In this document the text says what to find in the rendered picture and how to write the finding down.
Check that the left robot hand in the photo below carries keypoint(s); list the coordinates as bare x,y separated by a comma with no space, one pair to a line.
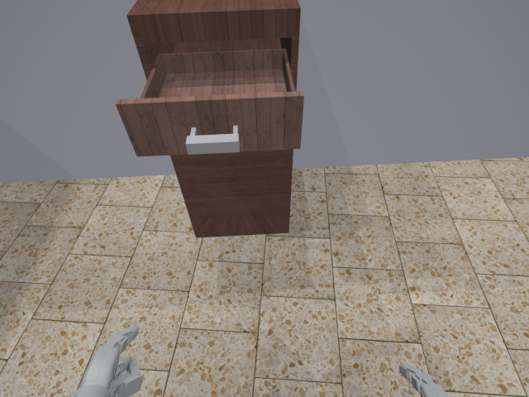
105,367

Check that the handle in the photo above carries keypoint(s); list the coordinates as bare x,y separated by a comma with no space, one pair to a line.
211,144

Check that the right robot hand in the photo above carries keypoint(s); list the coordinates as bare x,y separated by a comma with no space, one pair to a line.
421,381

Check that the drawer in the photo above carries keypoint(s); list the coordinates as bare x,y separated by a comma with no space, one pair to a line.
214,91

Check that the cabinet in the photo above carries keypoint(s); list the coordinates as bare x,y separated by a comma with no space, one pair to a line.
238,193

